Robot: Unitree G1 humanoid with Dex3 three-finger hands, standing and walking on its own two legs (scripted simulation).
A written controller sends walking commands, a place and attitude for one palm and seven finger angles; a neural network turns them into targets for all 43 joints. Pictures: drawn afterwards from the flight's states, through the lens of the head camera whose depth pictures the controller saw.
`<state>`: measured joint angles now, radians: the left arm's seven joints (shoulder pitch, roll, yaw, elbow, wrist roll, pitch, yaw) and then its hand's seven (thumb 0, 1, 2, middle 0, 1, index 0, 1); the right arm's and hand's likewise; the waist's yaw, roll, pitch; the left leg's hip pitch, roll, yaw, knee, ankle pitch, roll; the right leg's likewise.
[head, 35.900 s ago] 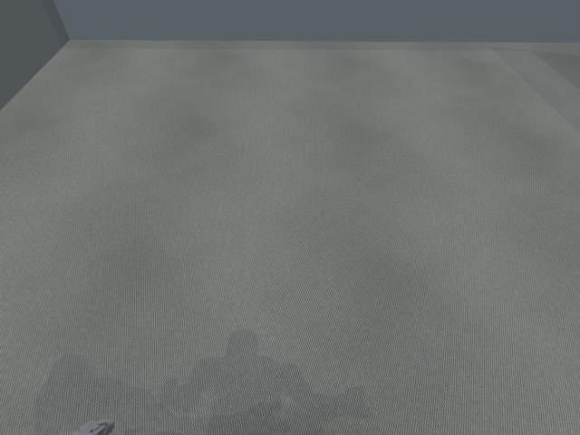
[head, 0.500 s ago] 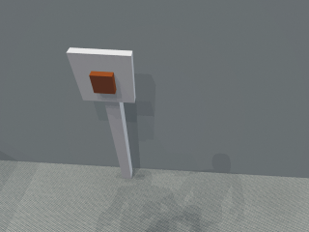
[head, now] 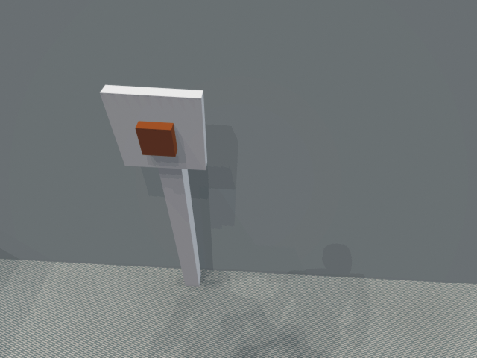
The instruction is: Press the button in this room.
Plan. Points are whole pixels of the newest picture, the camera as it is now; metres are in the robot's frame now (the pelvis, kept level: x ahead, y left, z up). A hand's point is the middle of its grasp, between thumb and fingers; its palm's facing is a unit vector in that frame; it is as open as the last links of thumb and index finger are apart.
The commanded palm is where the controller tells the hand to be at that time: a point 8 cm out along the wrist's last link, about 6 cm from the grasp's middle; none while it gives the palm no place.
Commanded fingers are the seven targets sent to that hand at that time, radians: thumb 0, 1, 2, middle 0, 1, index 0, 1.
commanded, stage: come to a stop and stand still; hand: left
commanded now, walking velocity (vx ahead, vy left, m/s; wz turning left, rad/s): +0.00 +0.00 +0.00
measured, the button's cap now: (157, 138) +0.52 +0.21 +0.08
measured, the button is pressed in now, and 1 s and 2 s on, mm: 0 0 0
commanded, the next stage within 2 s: look again from close up in 0.80 s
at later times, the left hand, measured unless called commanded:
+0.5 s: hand out of the picture +0.00 +0.20 -0.18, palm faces +0.01 -0.98 -0.22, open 7.4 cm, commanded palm none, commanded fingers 0.00 0.90 0.90 -0.20 -0.30 -0.20 -0.30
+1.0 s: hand out of the picture -0.04 +0.16 -0.19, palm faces +0.03 -0.99 -0.14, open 7.4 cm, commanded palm none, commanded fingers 0.00 0.90 0.90 -0.20 -0.30 -0.20 -0.30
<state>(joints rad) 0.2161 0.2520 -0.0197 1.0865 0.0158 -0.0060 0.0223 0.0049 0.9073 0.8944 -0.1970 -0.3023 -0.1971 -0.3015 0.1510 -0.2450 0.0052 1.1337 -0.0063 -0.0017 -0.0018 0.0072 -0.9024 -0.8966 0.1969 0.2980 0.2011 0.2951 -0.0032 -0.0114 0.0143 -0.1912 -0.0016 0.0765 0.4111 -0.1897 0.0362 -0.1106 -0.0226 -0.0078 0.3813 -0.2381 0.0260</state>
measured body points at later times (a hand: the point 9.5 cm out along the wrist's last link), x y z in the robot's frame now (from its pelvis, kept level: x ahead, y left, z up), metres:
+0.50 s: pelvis -0.01 +0.01 -0.01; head -0.01 +0.02 +0.44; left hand +0.00 +0.25 -0.17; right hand +0.04 -0.22 -0.16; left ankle +0.02 +0.09 -0.74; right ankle -0.02 -0.14 -0.74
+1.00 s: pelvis -0.02 +0.01 -0.01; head -0.03 +0.03 +0.44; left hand -0.04 +0.22 -0.18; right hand -0.01 -0.22 -0.15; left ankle +0.02 +0.09 -0.74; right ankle -0.02 -0.14 -0.74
